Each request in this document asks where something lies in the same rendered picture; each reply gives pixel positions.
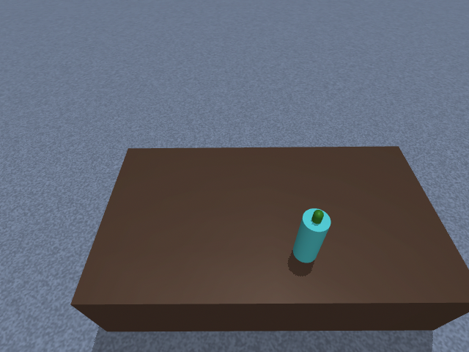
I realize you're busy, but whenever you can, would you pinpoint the bottle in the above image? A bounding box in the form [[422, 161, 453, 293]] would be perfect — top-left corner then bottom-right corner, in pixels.
[[293, 208, 331, 263]]

